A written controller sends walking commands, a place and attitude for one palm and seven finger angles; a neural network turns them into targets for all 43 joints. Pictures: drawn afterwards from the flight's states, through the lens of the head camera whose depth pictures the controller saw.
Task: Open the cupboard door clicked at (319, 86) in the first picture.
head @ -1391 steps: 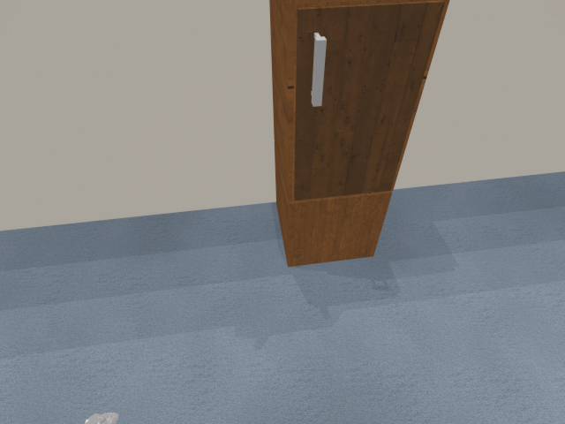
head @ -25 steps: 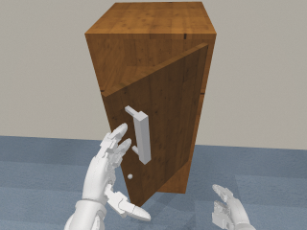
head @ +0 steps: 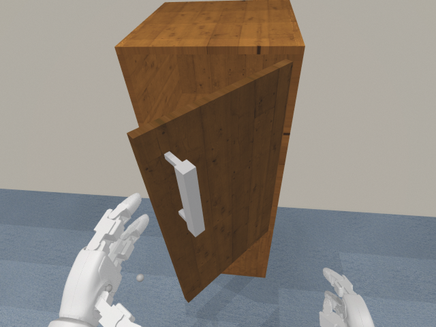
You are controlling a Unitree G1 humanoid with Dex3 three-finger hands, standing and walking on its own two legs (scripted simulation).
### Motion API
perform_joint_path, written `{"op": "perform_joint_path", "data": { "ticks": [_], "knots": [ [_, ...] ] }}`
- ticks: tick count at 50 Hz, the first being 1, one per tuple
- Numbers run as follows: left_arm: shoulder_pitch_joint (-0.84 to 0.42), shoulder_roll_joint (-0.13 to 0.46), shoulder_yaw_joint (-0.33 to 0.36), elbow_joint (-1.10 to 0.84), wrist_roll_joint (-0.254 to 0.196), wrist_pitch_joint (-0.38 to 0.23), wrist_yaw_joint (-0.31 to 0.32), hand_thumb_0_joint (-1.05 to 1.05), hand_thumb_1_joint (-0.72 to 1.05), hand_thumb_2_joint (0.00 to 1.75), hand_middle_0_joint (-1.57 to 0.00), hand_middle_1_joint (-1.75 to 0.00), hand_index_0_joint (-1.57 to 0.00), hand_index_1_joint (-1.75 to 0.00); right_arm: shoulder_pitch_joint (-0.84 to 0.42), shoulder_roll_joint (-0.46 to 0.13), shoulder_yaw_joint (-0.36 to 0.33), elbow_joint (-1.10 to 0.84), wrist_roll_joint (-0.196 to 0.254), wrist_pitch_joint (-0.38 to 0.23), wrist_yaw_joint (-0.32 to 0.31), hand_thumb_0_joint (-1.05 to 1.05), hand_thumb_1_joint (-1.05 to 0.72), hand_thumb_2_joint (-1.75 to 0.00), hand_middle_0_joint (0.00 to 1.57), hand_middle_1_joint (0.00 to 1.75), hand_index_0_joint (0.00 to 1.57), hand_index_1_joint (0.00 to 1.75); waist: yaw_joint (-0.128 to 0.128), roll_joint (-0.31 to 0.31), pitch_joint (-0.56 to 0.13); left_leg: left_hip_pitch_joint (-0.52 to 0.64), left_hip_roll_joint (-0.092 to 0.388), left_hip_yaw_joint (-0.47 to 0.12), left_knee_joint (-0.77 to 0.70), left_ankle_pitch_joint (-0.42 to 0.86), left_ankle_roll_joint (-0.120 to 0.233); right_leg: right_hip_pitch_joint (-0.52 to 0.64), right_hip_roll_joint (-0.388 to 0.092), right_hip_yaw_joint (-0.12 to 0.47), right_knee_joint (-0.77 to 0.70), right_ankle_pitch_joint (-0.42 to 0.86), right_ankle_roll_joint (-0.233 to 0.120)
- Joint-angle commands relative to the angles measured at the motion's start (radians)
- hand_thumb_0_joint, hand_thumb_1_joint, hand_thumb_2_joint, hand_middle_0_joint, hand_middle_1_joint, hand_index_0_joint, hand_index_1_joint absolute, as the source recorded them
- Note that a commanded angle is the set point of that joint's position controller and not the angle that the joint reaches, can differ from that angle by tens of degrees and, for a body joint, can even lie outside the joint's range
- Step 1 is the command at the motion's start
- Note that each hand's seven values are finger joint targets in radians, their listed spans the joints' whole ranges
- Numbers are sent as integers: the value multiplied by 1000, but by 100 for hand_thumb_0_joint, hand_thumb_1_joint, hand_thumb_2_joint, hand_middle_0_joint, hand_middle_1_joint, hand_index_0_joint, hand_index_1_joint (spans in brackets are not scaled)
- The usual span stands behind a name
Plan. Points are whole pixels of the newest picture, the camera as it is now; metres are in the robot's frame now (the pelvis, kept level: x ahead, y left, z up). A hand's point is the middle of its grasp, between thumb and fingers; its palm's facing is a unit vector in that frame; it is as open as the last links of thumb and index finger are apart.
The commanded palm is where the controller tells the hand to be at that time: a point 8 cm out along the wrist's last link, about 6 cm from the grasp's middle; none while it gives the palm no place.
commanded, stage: draw the hand back to the body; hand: left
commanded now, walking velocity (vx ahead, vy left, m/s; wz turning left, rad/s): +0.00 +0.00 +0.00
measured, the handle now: (184, 195) +0.30 +0.08 +0.14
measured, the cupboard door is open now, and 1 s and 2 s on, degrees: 48 48 48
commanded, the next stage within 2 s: step back with the hand held close in 1.54 s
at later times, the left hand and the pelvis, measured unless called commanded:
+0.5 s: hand (84, 265) +0.17 +0.19 +0.15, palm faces +0.01 -0.99 -0.12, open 16.1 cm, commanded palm +0.13 +0.25 +0.17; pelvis +0.00 +0.02 +0.01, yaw +0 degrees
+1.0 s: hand (35, 231) +0.21 +0.28 +0.16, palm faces +0.33 -0.87 -0.37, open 11.1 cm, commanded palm +0.16 +0.32 +0.19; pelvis +0.01 +0.05 +0.03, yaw -2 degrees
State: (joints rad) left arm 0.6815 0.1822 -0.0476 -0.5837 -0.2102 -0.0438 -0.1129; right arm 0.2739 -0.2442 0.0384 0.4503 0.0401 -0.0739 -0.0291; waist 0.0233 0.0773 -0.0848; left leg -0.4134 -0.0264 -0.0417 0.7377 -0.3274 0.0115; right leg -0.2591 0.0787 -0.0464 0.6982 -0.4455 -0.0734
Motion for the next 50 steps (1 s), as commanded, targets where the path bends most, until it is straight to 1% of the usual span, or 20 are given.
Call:
{"op": "perform_joint_path", "data": {
  "ticks": [1, 4, 8, 10, 15, 19, 23, 24, 25, 26, 28, 29, 30, 31, 35, 38, 39, 43, 46, 50],
  "knots": [
    [-62, 132, 163, -182, -19, -72, -11, 0, -50, 30, -15, -30, -15, -30, -144, -75, -42, -176, -1, -78, -13, 0, -90, -90, 20, 30, 20, 30, 5, -141, -6, 102, 3, 3, -14, 151, 34, -140, -104, 135, -207, 335, 100],
    [-96, 155, 212, -185, -42, -78, -22, 0, -50, 30, -15, -30, -15, -30, -154, -74, -41, -163, 3, -87, -19, 0, -90, -90, 20, 30, 20, 30, 18, -122, -14, 108, 2, 2, -8, 160, 33, -126, -112, 150, -221, 348, 105],
    [-95, 133, 210, -191, -90, -79, -71, 0, -50, 30, -15, -30, -15, -30, -155, -78, -33, -151, 13, -120, -25, 0, -90, -90, 20, 30, 20, 30, 17, -76, -47, 150, 3, 1, -25, 200, 35, -108, -104, 117, -203, 445, 118],
    [-101, 134, 209, -171, -104, -63, -95, 0, -50, 30, -15, -30, -15, -30, -157, -84, -32, -143, 16, -130, -29, 0, -90, -90, 20, 30, 20, 30, 13, -103, -34, 151, 6, -8, -33, 209, 38, -112, -101, 108, -201, 477, 127],
    [-116, 173, 263, -129, -108, -11, -119, 0, -50, 30, -15, -30, -15, -30, -165, -91, -34, -131, 21, -136, -38, 0, -90, -90, 20, 30, 20, 30, 25, -104, -7, 153, 10, -12, -71, 208, 39, -118, -83, 78, -197, 430, 113],
    [-145, 210, 313, -179, -119, 6, -112, 0, -47, 32, -15, -30, -15, -30, -175, -90, -30, -135, 22, -145, -41, 0, -90, -90, 20, 30, 20, 30, 42, -57, -56, 191, 13, -14, -101, 241, 38, -96, -58, 27, -167, 405, 81],
    [-181, 209, 329, -179, -144, 10, -121, 0, -32, 37, -16, -30, -16, -30, -172, -94, -24, -128, 25, -155, -42, 0, -90, -90, 20, 30, 20, 30, 30, -44, -50, 204, 16, -25, -122, 216, 33, -121, -41, 2, -169, 337, 67],
    [-213, 324, 325, -253, 32, -30, 24, 0, -29, 39, -16, -30, -16, -30, -193, -72, -14, -130, 6, -144, -62, 0, -90, -90, 20, 30, 20, 30, 54, -46, 17, 194, 21, -23, -151, 166, 25, -128, -57, 69, -265, 256, 50],
    [-173, 229, 272, -225, 42, -33, 82, 0, -26, 40, -16, -30, -16, -30, -193, -67, -10, -121, -9, -138, -71, 0, -90, -90, 20, 30, 20, 30, 31, -35, 75, 204, 21, -19, -164, 133, 22, -145, -66, 79, -305, 210, 45],
    [-125, 190, 248, -165, 51, -25, 107, 0, -22, 42, -16, -30, -16, -30, -176, -65, -12, -113, -9, -129, -73, 0, -90, -90, 20, 30, 20, 30, 24, -75, 98, 204, 26, -24, -173, 113, 21, -155, -69, 70, -310, 186, 47],
    [-139, 198, 243, -158, 89, -32, 147, 0, -15, 45, -16, -30, -16, -30, -180, -70, -11, -98, -14, -106, -70, 0, -90, -90, 20, 30, 20, 30, 22, -25, 102, 233, 31, -21, -197, 111, 22, -132, -69, 71, -327, 176, 45],
    [-148, 214, 254, -150, 101, -42, 166, 0, -12, 47, -16, -30, -16, -30, -183, -76, -14, -87, -18, -104, -69, 0, -90, -90, 20, 30, 20, 30, 24, -44, 93, 244, 36, -26, -214, 106, 22, -113, -67, 65, -335, 162, 44],
    [-167, 216, 250, -168, 112, -52, 178, 0, -8, 48, -16, -30, -16, -30, -191, -77, -13, -89, -22, -101, -67, 0, -90, -90, 20, 30, 20, 30, 23, -12, 79, 258, 38, -30, -238, 93, 20, -95, -68, 61, -332, 147, 41],
    [-173, 226, 261, -160, 118, -60, 192, 0, -5, 50, -17, -30, -17, -30, -192, -75, -13, -85, -25, -99, -67, 0, -90, -90, 20, 30, 20, 30, 25, -31, 63, 269, 39, -32, -255, 85, 21, -77, -69, 56, -335, 143, 43],
    [-195, 259, 301, -167, 136, -82, 225, 0, 9, 55, -17, -30, -17, -30, -205, -75, -14, -66, -32, -94, -68, 0, -90, -90, 20, 30, 20, 30, 31, 3, 31, 309, 48, -39, -312, 87, 16, -12, -67, 52, -347, 156, 39],
    [-181, 272, 327, -166, 141, -89, 237, 0, 20, 60, -18, -30, -18, -30, -207, -78, -17, -49, -34, -91, -62, 0, -90, -90, 20, 30, 20, 30, 36, 19, 2, 339, 56, -45, -338, 148, 11, 32, -63, 44, -343, 213, 38],
    [-181, 289, 345, -161, 143, -89, 240, 0, 23, 62, -18, -30, -18, -30, -211, -84, -20, -43, -34, -90, -60, 0, -90, -90, 20, 30, 20, 30, 40, 0, -7, 341, 59, -46, -342, 166, 11, 49, -61, 45, -348, 225, 37],
    [-165, 269, 358, -97, 141, -84, 241, 0, 37, 68, -18, -30, -18, -30, -210, -88, -27, -29, -34, -72, -52, 0, -90, -90, 20, 30, 20, 30, 35, -41, 43, 333, 67, -46, -370, 200, 4, 57, -57, 37, -357, 248, 41],
    [-175, 287, 391, -66, 142, -84, 243, 0, 48, 72, -19, -30, -19, -30, -208, -93, -36, -21, -32, -57, -50, 0, -90, -90, 20, 30, 20, 30, 37, -48, 40, 337, 70, -42, -379, 232, 0, 76, -57, 36, -361, 268, 42],
    [-225, 309, 424, -68, 142, -90, 243, 0, 62, 78, -19, -30, -19, -30, -209, -95, -43, -14, -30, -47, -49, 0, -90, -90, 20, 30, 20, 30, 36, -7, 36, 352, 71, -38, -383, 263, -3, 89, -58, 40, -370, 290, 42]
  ]
}}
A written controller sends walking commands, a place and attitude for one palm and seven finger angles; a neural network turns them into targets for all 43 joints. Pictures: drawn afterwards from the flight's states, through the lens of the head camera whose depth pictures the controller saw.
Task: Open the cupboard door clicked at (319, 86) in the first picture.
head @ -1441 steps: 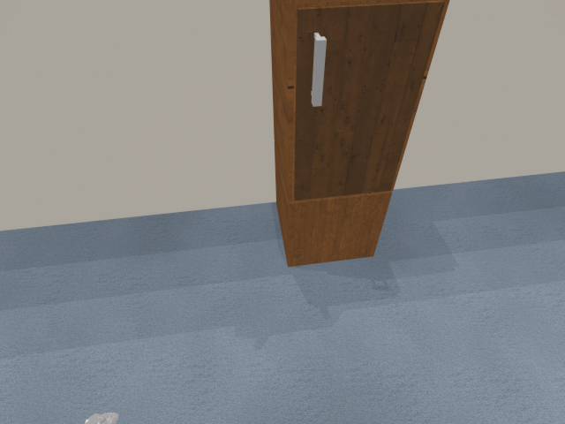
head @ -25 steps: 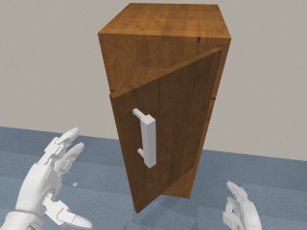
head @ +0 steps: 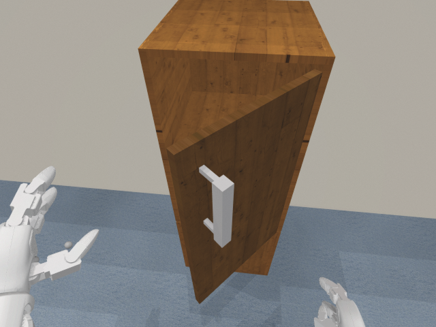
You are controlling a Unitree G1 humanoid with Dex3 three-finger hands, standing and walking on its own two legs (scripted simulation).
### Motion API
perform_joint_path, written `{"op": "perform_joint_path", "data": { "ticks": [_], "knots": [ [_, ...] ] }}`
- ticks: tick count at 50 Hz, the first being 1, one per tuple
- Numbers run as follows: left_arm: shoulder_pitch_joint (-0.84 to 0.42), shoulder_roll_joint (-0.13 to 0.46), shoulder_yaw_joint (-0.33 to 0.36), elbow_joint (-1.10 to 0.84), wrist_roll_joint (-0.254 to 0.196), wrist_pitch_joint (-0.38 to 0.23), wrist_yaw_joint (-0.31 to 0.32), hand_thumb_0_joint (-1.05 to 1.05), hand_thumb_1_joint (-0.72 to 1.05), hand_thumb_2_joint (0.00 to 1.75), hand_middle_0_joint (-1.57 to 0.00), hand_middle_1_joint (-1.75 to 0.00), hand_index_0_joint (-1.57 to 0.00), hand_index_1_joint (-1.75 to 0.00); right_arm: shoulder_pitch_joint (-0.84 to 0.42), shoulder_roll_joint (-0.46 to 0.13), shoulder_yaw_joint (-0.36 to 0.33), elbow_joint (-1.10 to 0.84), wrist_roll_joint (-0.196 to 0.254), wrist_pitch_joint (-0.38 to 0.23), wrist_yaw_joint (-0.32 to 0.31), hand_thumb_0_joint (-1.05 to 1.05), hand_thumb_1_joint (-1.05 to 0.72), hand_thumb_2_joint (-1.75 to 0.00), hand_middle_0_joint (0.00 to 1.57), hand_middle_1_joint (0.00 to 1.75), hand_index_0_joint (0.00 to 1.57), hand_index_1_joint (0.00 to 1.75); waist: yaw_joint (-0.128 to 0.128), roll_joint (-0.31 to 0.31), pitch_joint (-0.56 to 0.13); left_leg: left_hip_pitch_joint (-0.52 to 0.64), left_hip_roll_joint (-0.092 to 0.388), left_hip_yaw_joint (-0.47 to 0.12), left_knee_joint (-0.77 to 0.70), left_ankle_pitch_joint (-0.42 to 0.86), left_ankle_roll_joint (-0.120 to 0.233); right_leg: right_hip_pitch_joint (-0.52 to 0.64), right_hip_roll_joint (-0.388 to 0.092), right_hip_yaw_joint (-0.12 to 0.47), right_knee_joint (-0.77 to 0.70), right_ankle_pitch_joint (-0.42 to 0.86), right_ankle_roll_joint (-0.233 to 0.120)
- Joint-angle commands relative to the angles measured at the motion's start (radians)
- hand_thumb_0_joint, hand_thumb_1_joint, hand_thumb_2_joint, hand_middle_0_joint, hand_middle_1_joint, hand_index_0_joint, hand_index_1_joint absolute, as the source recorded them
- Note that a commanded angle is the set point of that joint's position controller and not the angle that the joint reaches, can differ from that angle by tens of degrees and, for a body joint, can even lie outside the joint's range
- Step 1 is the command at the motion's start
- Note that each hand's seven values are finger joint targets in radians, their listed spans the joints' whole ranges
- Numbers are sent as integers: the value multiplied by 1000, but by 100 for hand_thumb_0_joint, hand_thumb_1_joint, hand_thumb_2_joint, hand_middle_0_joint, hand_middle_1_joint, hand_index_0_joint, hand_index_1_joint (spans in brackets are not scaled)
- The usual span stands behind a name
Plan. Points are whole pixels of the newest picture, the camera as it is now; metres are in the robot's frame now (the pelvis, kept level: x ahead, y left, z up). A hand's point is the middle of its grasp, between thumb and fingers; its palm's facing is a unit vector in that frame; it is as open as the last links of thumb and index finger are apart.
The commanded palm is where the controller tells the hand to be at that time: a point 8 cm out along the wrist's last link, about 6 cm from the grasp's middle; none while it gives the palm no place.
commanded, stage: draw the hand back to the body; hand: left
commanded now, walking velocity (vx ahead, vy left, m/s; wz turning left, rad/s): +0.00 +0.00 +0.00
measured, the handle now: (214, 207) +0.28 +0.04 +0.12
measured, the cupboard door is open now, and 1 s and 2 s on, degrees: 48 48 48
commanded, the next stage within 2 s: step back with the hand held close in 0.54 s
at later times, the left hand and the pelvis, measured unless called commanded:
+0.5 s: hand (71, 233) +0.20 +0.24 +0.14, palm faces +0.42 -0.82 -0.38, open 7.5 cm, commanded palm +0.15 +0.28 +0.17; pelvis +0.01 -0.02 +0.00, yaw +0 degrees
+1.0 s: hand (81, 241) +0.19 +0.23 +0.13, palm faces +0.29 -0.83 -0.48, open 7.4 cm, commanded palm +0.14 +0.27 +0.18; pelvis -0.02 -0.02 +0.00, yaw -2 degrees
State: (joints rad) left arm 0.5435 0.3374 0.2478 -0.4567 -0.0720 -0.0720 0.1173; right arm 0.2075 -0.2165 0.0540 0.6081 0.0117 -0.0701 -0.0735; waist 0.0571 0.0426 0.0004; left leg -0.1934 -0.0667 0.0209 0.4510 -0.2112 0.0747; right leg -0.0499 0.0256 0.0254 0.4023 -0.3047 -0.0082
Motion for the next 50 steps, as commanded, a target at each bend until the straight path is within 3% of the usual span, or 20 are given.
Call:
{"op": "perform_joint_path", "data": {
  "ticks": [1, 4, 8, 11, 13, 17, 19, 24, 32, 33, 34, 35, 36, 38, 39, 43, 47, 49, 50],
  "knots": [
    [-100, 170, 143, -203, 4, -64, 14, 0, 65, 80, -19, -30, -19, -30, -140, -124, -61, -171, -2, -51, -4, 0, -90, -90, 20, 30, 20, 30, 3, 27, -64, 143, 113, -101, -94, 167, -68, -116, -4, -33, -74, 160, -23],
    [-117, 209, 191, -198, 3, -65, 19, 0, 76, 84, -19, -30, -19, -30, -135, -127, -63, -162, -3, -51, -3, 0, -90, -90, 20, 30, 20, 30, 9, 66, -85, 154, 113, -99, -91, 199, -73, -99, -5, -32, -78, 179, -25],
    [-130, 214, 216, -163, -5, -62, 18, 0, 90, 90, -20, -30, -20, -30, -132, -126, -68, -155, 1, -43, 0, 0, -90, -90, 20, 30, 20, 30, 4, 49, -74, 155, 109, -89, -85, 228, -71, -101, -3, -31, -88, 201, -24],
    [-112, 168, 171, -143, -6, -55, 8, 0, 90, 90, -20, -30, -20, -30, -134, -130, -71, -157, 1, -38, 6, 0, -90, -90, 20, 30, 20, 30, -2, 55, -55, 164, 109, -83, -85, 246, -68, -113, -4, -32, -93, 209, -20],
    [-111, 158, 160, -124, -8, -50, 4, 0, 90, 90, -20, -30, -20, -30, -134, -132, -74, -159, 1, -31, 8, 0, -90, -90, 20, 30, 20, 30, -5, 23, -56, 170, 108, -78, -84, 235, -62, -119, -4, -29, -100, 212, -16],
    [-124, 184, 178, -135, -9, -53, 5, 0, 90, 90, -20, -30, -20, -30, -142, -131, -77, -163, 0, -24, 4, 0, -90, -90, 20, 30, 20, 30, 0, -21, -77, 170, 99, -64, -76, 226, -50, -105, -7, -22, -108, 232, -14],
    [-151, 219, 201, -161, -7, -56, 7, 0, 90, 90, -20, -30, -20, -30, -146, -129, -76, -162, 1, -25, -1, 0, -90, -90, 20, 30, 20, 30, 3, 14, -92, 172, 95, -59, -71, 218, -48, -94, -11, -18, -114, 232, -16],
    [-144, 213, 199, -163, -8, -57, 8, 0, 90, 90, -20, -30, -20, -30, -151, -122, -70, -154, 1, -31, -3, 0, -90, -90, 20, 30, 20, 30, 4, 46, -80, 175, 87, -52, -58, 242, -46, -93, -15, -12, -120, 266, -18],
    [-133, 192, 187, -120, -15, -55, -2, 0, 90, 90, -20, -30, -20, -30, -157, -121, -73, -154, 0, -20, -3, 0, -90, -90, 20, 30, 20, 30, 4, -7, -58, 177, 80, -37, -53, 242, -36, -103, -17, -5, -127, 300, -8],
    [-207, 232, 211, -176, -15, -63, 2, 0, 90, 90, -20, -30, -20, -30, -164, -121, -74, -157, 3, -24, -5, 0, -90, -90, 20, 30, 20, 30, 2, -2, -75, 184, 79, -37, -51, 230, -36, -105, -20, 0, -133, 291, -6],
    [-325, 402, 376, -207, -5, -108, 19, 0, 90, 90, -20, -30, -20, -30, -122, -121, -65, -190, 21, -7, -4, 0, -90, -90, 20, 30, 20, 30, -28, 65, 8, 156, 87, -67, -17, 181, -18, -187, -69, 76, -171, 356, -2],
    [-248, 320, 309, -165, -5, -118, 6, 0, 90, 90, -20, -30, -20, -30, -148, -127, -77, -161, 10, 0, -2, 0, -90, -90, 20, 30, 20, 30, -26, -9, -8, 141, 90, -83, 17, 196, -14, -190, -87, 103, -164, 439, 10],
    [-144, 277, 278, -113, -4, -109, -1, 0, 90, 90, -20, -30, -20, -30, -148, -132, -84, -162, 6, 11, -1, 0, -90, -90, 20, 30, 20, 30, -28, -54, -28, 152, 92, -74, 31, 221, -9, -187, -96, 110, -153, 506, 30],
    [-60, 212, 224, -71, 0, -89, -10, 0, 90, 90, -20, -30, -20, -30, -132, -138, -94, -181, 11, 42, 7, 0, -90, -90, 20, 30, 20, 30, -32, -102, -73, 152, 97, -53, 53, 291, -10, -154, -100, 88, -113, 628, 68],
    [-47, 201, 212, -78, 2, -87, -13, 0, 90, 90, -20, -30, -20, -30, -132, -143, -100, -188, 12, 52, 8, 0, -90, -90, 20, 30, 20, 30, -32, -83, -101, 157, 101, -46, 56, 342, -11, -136, -103, 69, -89, 673, 73],
    [-28, 230, 225, -128, 6, -77, -2, 0, 90, 90, -20, -30, -20, -30, -131, -144, -111, -211, 23, 87, 7, 0, -90, -90, 20, 30, 20, 30, -40, -77, -153, 165, 122, -31, 70, 408, -12, -147, -98, 63, -52, 708, 95],
    [-26, 290, 277, -218, 2, -86, 17, 0, 90, 90, -20, -30, -20, -30, -136, -132, -110, -237, 27, 101, -2, 0, -90, -90, 20, 30, 20, 30, -37, -67, -173, 136, 131, -39, 73, 414, -13, -147, -96, 73, -19, 672, 84],
    [-36, 336, 312, -291, 3, -99, 28, 0, 90, 90, -20, -30, -20, -30, -135, -136, -113, -242, 26, 103, -7, 0, -90, -90, 20, 30, 20, 30, -35, -7, -190, 121, 140, -53, 64, 434, -14, -134, -94, 75, 6, 633, 71],
    [-10, 324, 317, -284, -2, -100, 31, 0, 90, 90, -20, -30, -20, -30, -133, -127, -112, -249, 28, 100, -8, 0, -90, -90, 20, 30, 20, 30, -33, -1, -193, 113, 148, -62, 59, 438, -14, -136, -87, 80, 17, 594, 63]
  ]
}}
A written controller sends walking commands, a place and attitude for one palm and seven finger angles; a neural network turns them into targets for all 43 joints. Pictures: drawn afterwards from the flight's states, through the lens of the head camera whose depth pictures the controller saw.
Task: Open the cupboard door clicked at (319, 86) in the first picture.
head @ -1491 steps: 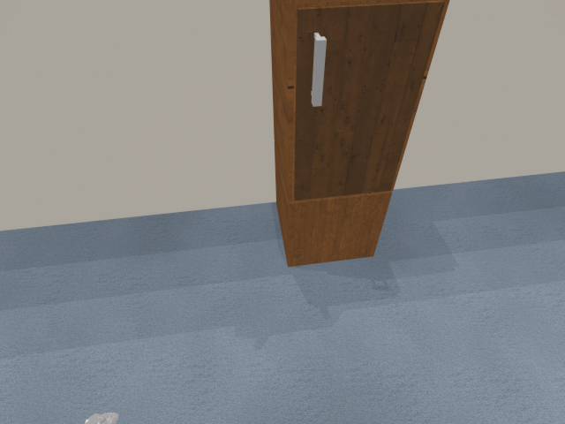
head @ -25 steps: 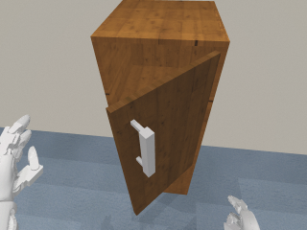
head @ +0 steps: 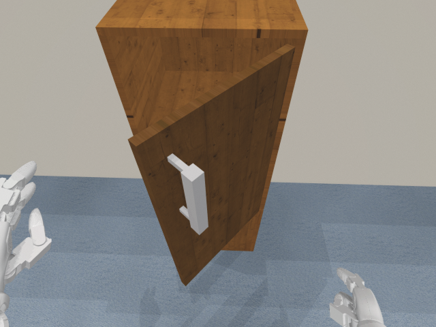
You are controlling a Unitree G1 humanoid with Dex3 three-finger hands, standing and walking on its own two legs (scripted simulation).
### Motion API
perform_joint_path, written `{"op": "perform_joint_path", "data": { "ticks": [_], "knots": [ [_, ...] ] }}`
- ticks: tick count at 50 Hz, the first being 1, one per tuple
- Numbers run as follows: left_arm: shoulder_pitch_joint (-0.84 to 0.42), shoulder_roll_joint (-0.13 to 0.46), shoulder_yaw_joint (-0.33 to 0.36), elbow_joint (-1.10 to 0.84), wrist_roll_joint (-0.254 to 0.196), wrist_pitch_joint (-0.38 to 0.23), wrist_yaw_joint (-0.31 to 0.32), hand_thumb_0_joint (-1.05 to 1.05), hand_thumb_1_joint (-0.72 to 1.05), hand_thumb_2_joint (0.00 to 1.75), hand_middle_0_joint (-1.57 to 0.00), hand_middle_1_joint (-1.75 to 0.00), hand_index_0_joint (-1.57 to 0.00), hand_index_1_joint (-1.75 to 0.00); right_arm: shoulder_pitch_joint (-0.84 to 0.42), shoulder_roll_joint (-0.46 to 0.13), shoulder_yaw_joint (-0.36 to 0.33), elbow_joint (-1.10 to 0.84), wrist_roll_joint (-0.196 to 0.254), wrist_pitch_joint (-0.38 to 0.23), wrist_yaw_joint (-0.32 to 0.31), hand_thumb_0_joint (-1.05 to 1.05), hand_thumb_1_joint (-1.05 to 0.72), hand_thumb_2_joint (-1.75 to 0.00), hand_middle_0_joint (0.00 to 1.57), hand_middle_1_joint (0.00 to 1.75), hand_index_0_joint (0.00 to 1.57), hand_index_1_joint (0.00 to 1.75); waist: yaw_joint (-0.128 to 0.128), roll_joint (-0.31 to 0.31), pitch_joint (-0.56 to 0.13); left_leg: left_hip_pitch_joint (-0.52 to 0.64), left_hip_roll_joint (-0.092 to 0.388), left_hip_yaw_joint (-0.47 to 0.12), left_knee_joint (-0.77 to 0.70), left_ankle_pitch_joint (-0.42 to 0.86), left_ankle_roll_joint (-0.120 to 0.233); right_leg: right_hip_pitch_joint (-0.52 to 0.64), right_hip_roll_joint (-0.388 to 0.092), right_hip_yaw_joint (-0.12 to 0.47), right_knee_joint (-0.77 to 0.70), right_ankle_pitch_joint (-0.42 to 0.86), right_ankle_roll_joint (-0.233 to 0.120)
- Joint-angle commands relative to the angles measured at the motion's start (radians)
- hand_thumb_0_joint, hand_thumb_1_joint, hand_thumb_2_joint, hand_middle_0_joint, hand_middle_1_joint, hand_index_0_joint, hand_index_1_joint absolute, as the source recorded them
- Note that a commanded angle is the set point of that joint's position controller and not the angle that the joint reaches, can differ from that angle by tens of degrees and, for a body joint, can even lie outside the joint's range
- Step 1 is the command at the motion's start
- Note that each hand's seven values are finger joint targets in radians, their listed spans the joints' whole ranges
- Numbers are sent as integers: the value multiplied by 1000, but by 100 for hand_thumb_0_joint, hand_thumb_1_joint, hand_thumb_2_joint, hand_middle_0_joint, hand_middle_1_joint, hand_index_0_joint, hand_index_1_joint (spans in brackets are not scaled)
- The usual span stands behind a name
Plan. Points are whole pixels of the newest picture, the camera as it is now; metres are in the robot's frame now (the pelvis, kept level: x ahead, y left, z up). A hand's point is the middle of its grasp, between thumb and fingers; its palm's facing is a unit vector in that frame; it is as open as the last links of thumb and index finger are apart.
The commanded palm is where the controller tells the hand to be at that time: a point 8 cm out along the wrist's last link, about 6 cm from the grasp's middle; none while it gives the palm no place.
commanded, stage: step back with the hand held close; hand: left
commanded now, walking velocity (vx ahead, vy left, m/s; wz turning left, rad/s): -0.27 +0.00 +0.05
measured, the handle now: (188, 196) +0.30 +0.08 +0.12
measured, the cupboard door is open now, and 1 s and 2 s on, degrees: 48 48 48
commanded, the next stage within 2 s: stop stepping back and stand still in 0.76 s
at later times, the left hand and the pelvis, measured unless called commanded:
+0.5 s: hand out of the picture +0.07 +0.32 +0.16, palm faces +0.46 -0.77 -0.45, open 7.5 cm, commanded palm +0.01 +0.36 +0.18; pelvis -0.11 +0.05 -0.01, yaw +4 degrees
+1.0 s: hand out of the picture -0.05 +0.35 +0.17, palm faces +0.36 -0.81 -0.46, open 7.5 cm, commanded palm -0.10 +0.40 +0.18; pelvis -0.26 +0.11 -0.03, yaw -3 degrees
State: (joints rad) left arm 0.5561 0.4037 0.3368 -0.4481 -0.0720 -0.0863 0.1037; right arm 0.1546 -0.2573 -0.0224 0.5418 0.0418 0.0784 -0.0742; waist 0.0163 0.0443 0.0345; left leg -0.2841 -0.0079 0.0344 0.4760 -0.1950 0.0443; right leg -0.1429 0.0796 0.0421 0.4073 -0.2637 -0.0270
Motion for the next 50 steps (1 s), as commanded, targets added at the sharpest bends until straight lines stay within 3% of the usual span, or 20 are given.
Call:
{"op": "perform_joint_path", "data": {
  "ticks": [1, 5, 10, 14, 18, 21, 24, 26, 28, 30, 31, 32, 33, 35, 39, 44, 46, 47, 48, 50],
  "knots": [
    [-16, 249, 221, -295, -1, -87, 46, 0, 90, 90, -20, -30, -20, -30, -77, -89, -36, -185, -4, -50, -7, 0, -90, -90, 20, 30, 20, 30, 6, 19, -221, 189, 94, -82, 28, 403, 15, -51, -135, 71, 14, 507, 76],
    [34, 229, 226, -271, -2, -97, 53, 0, 90, 90, -20, -30, -20, -30, -65, -91, -40, -183, -7, -63, -4, 0, -90, -90, 20, 30, 20, 30, 1, 53, -188, 87, 115, -124, -15, 246, 17, -59, -118, 81, 17, 300, 58],
    [29, 194, 207, -236, 11, -118, 55, 0, 90, 90, -20, -30, -20, -30, -56, -110, -38, -182, -13, -97, -4, 0, -90, -90, 20, 30, 20, 30, -13, 76, -80, -128, 151, -205, -149, -232, 30, -68, -83, 76, 35, -43, 18],
    [-24, 193, 227, -226, 36, -132, 58, 0, 90, 90, -20, -30, -20, -30, -61, -128, -41, -186, -24, -129, -14, 0, -90, -90, 20, 30, 20, 30, 2, 168, -49, -456, 236, -317, -359, -580, 70, 158, -2, -15, 270, -79, 25],
    [-48, 192, 214, -275, 27, -141, 56, 0, 90, 90, -20, -30, -20, -30, -35, -102, -39, -165, -25, -161, -4, 0, -90, -90, 20, 30, 20, 30, 3, 49, -110, -298, 190, -248, -272, -447, 36, 64, -27, -12, 185, -150, -2],
    [-27, 200, 209, -318, 11, -158, 57, 0, 90, 90, -20, -30, -20, -30, -33, -84, -30, -147, -32, -178, 8, 0, -90, -90, 20, 30, 20, 30, -11, 2, -115, -58, 89, -153, -106, -265, -33, -164, -116, 113, -51, -208, -51],
    [-47, 198, 196, -302, 1, -174, 65, 0, 90, 90, -20, -30, -20, -30, 10, -89, -52, -87, -22, -181, 18, 0, -90, -90, 20, 30, 20, 30, -28, -208, -188, 240, 12, -85, 290, -91, -51, -420, -281, 246, -147, -83, -129],
    [-73, 197, 188, -293, 14, -169, 67, 0, 90, 90, -20, -30, -20, -30, -8, -83, -44, -92, -27, -179, 12, 0, -90, -90, 20, 30, 20, 30, -44, -192, -142, 171, 21, -99, 305, -79, -42, -389, -305, 217, -87, 138, -111],
    [-130, 212, 191, -298, 18, -162, 63, 0, 90, 90, -20, -30, -20, -30, -37, -90, -32, -98, -32, -175, 0, 0, -90, -90, 20, 30, 20, 30, -43, -58, -67, 96, 71, -152, 61, 79, -26, -341, -194, 129, 42, 198, -35],
    [-197, 217, 203, -319, 22, -163, 66, 0, 90, 90, -20, -30, -20, -30, -62, -113, -29, -93, -36, -192, -17, 0, -90, -90, 20, 30, 20, 30, -20, 193, -62, -55, 232, -305, -178, 233, 30, -174, -18, -2, 276, -8, 41],
    [-146, 227, 231, -270, 15, -177, 64, 0, 90, 90, -20, -30, -20, -30, -41, -87, -33, -91, -42, -211, -9, 0, -90, -90, 20, 30, 20, 30, -15, 220, -144, -85, 317, -392, -303, -9, 64, -102, 11, 19, 467, -267, 39],
    [-155, 218, 234, -291, 21, -186, 66, 0, 90, 90, -20, -30, -20, -30, -35, -100, -36, -86, -59, -221, -2, 0, -90, -90, 20, 30, 20, 30, -12, 213, -154, -169, 360, -469, -378, -254, 69, -62, 31, 51, 619, -303, 36],
    [-156, 221, 253, -300, 25, -188, 70, 0, 90, 90, -20, -30, -20, -30, -39, -98, -36, -75, -66, -221, 6, 0, -90, -90, 20, 30, 20, 30, -10, 189, -152, -255, 358, -459, -413, -417, 63, -23, 29, 60, 700, -269, 27],
    [-111, 190, 213, -315, 4, -180, 63, 0, 90, 90, -20, -30, -20, -30, -46, -81, -40, -81, -57, -217, 18, 0, -90, -90, 20, 30, 20, 30, -1, 61, -170, -148, 298, -332, -384, -296, 31, -85, 30, 17, 660, -246, 19],
    [-47, 168, 171, -351, 3, -148, 54, 0, 90, 90, -20, -30, -20, -30, -73, -76, -37, -86, -41, -209, 40, 0, -90, -90, 20, 30, 20, 30, 7, 203, -199, -92, 207, -177, -447, -337, -47, -50, 62, -107, 565, -249, 16],
    [-35, 237, 215, -374, -15, -152, 56, 0, 90, 90, -20, -30, -20, -30, -35, -51, -28, -61, -56, -224, 46, 0, -90, -90, 20, 30, 20, 30, 21, 245, -288, 76, 120, -88, -451, -183, -178, 51, 102, -196, 199, -330, -29],
    [7, 259, 236, -383, -20, -155, 51, 0, 90, 90, -20, -30, -20, -30, 4, -47, -24, -51, -42, -217, 52, 0, -90, -90, 20, 30, 20, 30, 28, 111, -311, 229, -1, 49, -107, -53, -239, -28, 5, -163, -142, -293, -89],
    [21, 278, 250, -392, -18, -160, 51, 0, 90, 90, -20, -30, -20, -30, 24, -61, -32, -28, -29, -207, 48, 0, -90, -90, 20, 30, 20, 30, 14, -147, -260, 312, -37, 4, 321, -94, -186, -276, -196, -6, -245, -172, -140],
    [6, 295, 267, -408, -27, -153, 46, 0, 90, 90, -20, -30, -20, -30, -16, -59, -39, -25, -33, -195, 39, 0, -90, -90, 20, 30, 20, 30, -1, -290, -149, 184, -52, -41, 693, -181, -135, -418, -317, 50, -254, -48, -185],
    [-73, 337, 332, -444, -41, -127, 45, 0, 90, 90, -20, -30, -20, -30, -31, -56, -19, -72, -40, -187, 50, 0, -90, -90, 20, 30, 20, 30, -40, -142, -171, -105, -22, -148, 901, -190, -82, -263, -405, 61, -152, 108, -249]
  ]
}}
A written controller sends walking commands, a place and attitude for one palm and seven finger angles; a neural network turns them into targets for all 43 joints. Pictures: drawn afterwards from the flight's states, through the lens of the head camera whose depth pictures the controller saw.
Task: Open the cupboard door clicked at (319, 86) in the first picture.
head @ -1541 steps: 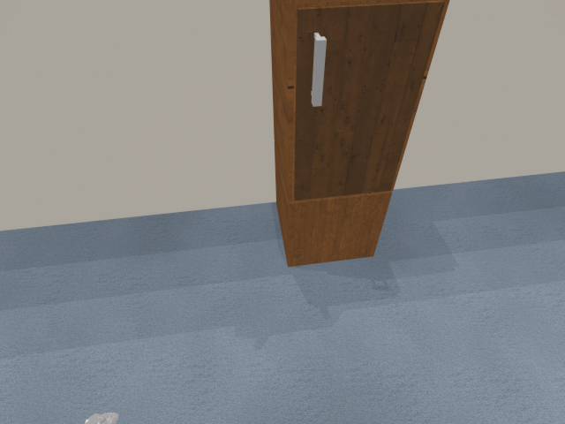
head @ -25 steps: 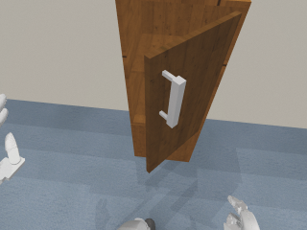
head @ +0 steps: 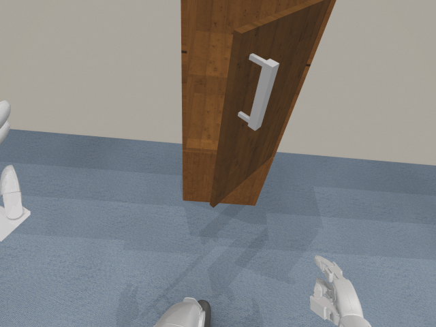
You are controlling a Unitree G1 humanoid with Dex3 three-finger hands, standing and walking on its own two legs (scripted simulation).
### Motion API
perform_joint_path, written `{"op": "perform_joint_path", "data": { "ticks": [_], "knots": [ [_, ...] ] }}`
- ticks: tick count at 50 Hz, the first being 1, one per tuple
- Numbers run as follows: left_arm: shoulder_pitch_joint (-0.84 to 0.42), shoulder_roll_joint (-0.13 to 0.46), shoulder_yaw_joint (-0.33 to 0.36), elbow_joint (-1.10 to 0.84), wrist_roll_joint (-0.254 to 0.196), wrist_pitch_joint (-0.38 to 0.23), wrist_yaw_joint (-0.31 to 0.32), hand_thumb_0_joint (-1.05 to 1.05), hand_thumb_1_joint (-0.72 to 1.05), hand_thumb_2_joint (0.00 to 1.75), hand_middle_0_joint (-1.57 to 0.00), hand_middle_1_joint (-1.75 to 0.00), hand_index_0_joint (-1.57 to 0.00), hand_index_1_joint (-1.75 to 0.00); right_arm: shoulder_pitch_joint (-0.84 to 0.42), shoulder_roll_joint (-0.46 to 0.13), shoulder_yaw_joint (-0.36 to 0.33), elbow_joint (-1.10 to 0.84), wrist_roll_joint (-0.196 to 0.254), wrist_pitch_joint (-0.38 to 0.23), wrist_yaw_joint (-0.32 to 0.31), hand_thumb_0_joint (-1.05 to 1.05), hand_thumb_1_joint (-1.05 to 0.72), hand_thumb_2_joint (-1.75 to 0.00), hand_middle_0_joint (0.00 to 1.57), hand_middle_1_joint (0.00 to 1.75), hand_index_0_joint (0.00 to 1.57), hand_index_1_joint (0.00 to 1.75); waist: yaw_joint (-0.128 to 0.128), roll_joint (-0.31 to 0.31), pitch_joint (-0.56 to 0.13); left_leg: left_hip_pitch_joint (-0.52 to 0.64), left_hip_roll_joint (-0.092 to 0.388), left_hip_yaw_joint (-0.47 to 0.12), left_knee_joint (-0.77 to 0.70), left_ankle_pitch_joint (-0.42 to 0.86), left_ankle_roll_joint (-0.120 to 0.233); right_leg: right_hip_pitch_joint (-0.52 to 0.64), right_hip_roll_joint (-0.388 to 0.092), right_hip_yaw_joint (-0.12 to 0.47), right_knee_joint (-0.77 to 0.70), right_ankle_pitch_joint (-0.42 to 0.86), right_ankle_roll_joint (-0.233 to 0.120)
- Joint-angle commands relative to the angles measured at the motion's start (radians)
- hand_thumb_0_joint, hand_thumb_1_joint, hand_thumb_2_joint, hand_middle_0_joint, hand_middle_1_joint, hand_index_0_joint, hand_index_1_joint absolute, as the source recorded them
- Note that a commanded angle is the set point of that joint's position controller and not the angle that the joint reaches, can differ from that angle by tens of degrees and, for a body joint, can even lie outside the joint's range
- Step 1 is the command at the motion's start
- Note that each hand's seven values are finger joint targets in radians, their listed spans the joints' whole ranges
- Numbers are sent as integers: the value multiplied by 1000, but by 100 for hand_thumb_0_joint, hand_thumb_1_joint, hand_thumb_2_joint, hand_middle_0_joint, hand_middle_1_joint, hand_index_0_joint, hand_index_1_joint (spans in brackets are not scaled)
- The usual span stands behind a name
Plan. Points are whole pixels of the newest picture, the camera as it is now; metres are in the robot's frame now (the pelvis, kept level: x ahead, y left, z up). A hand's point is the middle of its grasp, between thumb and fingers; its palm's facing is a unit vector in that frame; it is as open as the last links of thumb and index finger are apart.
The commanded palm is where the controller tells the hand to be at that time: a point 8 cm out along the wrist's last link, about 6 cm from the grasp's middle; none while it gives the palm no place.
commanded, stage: stop stepping back and stand still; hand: left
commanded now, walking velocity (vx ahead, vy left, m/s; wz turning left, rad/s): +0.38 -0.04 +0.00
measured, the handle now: (254, 93) +0.55 +0.00 +0.14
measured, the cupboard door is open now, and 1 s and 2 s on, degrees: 48 48 48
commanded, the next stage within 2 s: let the arm hang, fingers relaxed in 1.38 s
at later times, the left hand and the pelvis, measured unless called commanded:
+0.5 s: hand out of the picture +0.10 +0.32 +0.22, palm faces +0.36 -0.70 -0.62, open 7.4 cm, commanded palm +0.06 +0.35 +0.20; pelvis -0.08 +0.05 +0.04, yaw +0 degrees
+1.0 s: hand out of the picture +0.13 +0.33 +0.21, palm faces +0.41 -0.70 -0.58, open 7.4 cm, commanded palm +0.06 +0.37 +0.20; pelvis -0.07 +0.07 +0.02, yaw +1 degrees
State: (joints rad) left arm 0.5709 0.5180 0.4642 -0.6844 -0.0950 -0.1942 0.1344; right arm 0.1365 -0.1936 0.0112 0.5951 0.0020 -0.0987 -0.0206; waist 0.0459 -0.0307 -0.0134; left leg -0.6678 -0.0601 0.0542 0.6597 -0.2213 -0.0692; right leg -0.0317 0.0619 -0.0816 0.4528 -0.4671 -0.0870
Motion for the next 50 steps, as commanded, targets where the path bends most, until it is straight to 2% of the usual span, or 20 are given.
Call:
{"op": "perform_joint_path", "data": {
  "ticks": [1, 3, 5, 6, 7, 10, 12, 15, 18, 23, 25, 26, 28, 30, 34, 37, 40, 45, 49, 50],
  "knots": [
    [-152, 145, 132, -109, -15, -4, -2, 0, 90, 90, -20, -30, -20, -30, 1, -109, -46, -123, 12, -9, -3, 0, -90, -90, 20, 30, 20, 30, -81, -145, -59, 212, 74, -158, 629, -139, 42, -296, -360, 166, -186, 254, -160],
    [-243, 101, 95, -17, 21, 3, 7, 0, 90, 90, -20, -30, -20, -30, -85, -148, -57, -113, 18, -26, -34, 0, -90, -90, 20, 30, 20, 30, -75, -107, 210, 281, 153, -161, 210, -110, 85, -386, -320, 241, -146, 274, -97],
    [-329, 79, 42, 41, 22, 12, 9, 0, 90, 90, -20, -30, -20, -30, -24, -175, -44, -88, 13, -31, -62, 0, -90, -90, 20, 30, 20, 30, -112, 250, 214, 491, 90, -172, -193, -74, 109, -436, -146, 70, 251, 212, 1],
    [-380, 88, 39, 27, 21, 1, 14, 0, 90, 90, -20, -30, -20, -30, -11, -192, -43, -101, 2, -50, -56, 0, -90, -90, 20, 30, 20, 30, -95, 567, 133, 571, 262, -512, -383, -34, 136, -503, 10, -13, 524, -50, 62],
    [-487, 94, 3, -29, 39, -29, 19, 0, 90, 90, -20, -30, -20, -30, -8, -160, -28, -107, -13, -78, -48, 0, -90, -90, 20, 30, 20, 30, -100, 590, 121, 508, 374, -773, -479, -185, 184, -536, 42, 122, 704, -163, 59],
    [-351, 135, 56, -138, 34, -62, 7, 0, 90, 90, -20, -30, -20, -30, -24, -137, -46, -108, -12, -114, -18, 0, -90, -90, 20, 30, 20, 30, -42, 100, 29, 364, 315, -667, -596, -475, 8, -426, 11, 176, 728, 32, 45],
    [-57, 71, 47, -177, 30, -48, -1, 0, 90, 90, -20, -30, -20, -30, -32, -142, -59, -122, -12, -104, -3, 0, -90, -90, 20, 30, 20, 30, -23, 144, -36, 296, 213, -345, -607, -440, -48, -275, 26, 75, 635, 152, 60],
    [170, 96, 107, -221, 47, -48, 7, 0, 90, 90, -20, -30, -20, -30, -28, -118, -61, -140, -14, -75, 5, 0, -90, -90, 20, 30, 20, 30, -17, 358, -90, 263, 175, -188, -612, -403, -16, -193, 36, -12, 542, 187, 71],
    [154, 123, 145, -131, 62, -45, 32, 0, 90, 90, -20, -30, -20, -30, 17, -101, -63, -122, -18, -45, -23, 0, -90, -90, 20, 30, 20, 30, -35, 274, -57, 216, 222, -171, -622, -407, 68, -125, 33, -63, 379, 87, 63],
    [-8, 134, 120, 97, 48, 21, 34, 0, 90, 90, -20, -30, -20, -30, 4, -118, -78, -76, -26, -32, -72, 0, -90, -90, 20, 30, 20, 30, -26, 184, -59, 182, 192, -96, -499, -328, -33, 78, 62, -98, 96, -148, 14],
    [-58, 99, 54, 141, 53, 39, 18, 0, 90, 90, -20, -30, -20, -30, 30, -116, -77, -56, 4, -24, -63, 0, -90, -90, 20, 30, 20, 30, -37, -154, -22, 230, 49, 42, 117, -210, 30, -104, -183, 184, -233, -48, -68],
    [-108, 91, 39, 125, 49, 34, 5, 0, 90, 90, -20, -30, -20, -30, 12, -151, -92, -69, 14, -16, -57, 0, -90, -90, 20, 30, 20, 30, -53, -230, 37, 133, 32, -66, 414, -192, 76, -259, -346, 438, -319, -27, -94],
    [-198, 170, 92, 21, 40, 11, -2, 0, 90, 90, -20, -30, -20, -30, -20, -161, -70, -88, -5, -25, -31, 0, -90, -90, 20, 30, 20, 30, -76, -156, 36, 94, 87, -117, 644, -104, 52, -342, -406, 444, -295, 104, -168],
    [-232, 32, -33, 84, 53, -10, -6, 0, 90, 90, -20, -30, -20, -30, -20, -179, -104, -98, 7, -46, -38, 0, -90, -90, 20, 30, 20, 30, -82, -164, 69, 33, 104, -109, 479, -51, 53, -237, -341, 443, -297, -91, -119],
    [-334, 139, 33, -138, 80, -66, 46, 0, 90, 90, -20, -30, -20, -30, -78, -138, -64, -95, -11, -72, -78, 0, -90, -90, 20, 30, 20, 30, -30, 90, 152, 214, 117, -16, 65, -138, 95, -186, -336, 309, -183, 277, -111],
    [-246, 118, 60, -130, 62, -62, 69, 0, 90, 90, -20, -30, -20, -30, -14, -114, -49, -97, -14, -96, -78, 0, -90, -90, 20, 30, 20, 30, -44, 124, 6, 509, 44, 30, -235, 65, 104, -126, -216, 154, 58, 554, -16],
    [-176, 126, 106, -140, 45, -78, 67, 0, 90, 90, -20, -30, -20, -30, 26, -131, -64, -128, -6, -81, -53, 0, -90, -90, 20, 30, 20, 30, -52, 340, -118, 809, 332, -357, -231, 657, 252, -408, -31, 48, 409, 19, 104],
    [30, 64, 117, 90, 44, -33, 29, 0, 90, 90, -20, -30, -20, -30, -1, -133, -64, -119, 15, -59, -30, 0, -90, -90, 20, 30, 20, 30, -42, 196, -18, 395, 230, -126, -213, 255, 153, -75, -41, 8, -4, 194, 103],
    [94, 56, 100, 146, 22, -27, 17, 0, 90, 90, -20, -30, -20, -30, -27, -121, -84, -138, 33, -30, -19, 0, -90, -90, 20, 30, 20, 30, -49, -221, 16, 208, 66, -56, 175, -188, 60, -100, -323, 451, -215, 382, -2],
    [76, 53, 82, 140, 26, -40, 20, 0, 90, 90, -20, -30, -20, -30, -20, -123, -81, -123, 29, -26, -19, 0, -90, -90, 20, 30, 20, 30, -60, -216, 7, 170, 80, -84, 256, -209, 57, -57, -346, 411, -183, 527, -21]
  ]
}}
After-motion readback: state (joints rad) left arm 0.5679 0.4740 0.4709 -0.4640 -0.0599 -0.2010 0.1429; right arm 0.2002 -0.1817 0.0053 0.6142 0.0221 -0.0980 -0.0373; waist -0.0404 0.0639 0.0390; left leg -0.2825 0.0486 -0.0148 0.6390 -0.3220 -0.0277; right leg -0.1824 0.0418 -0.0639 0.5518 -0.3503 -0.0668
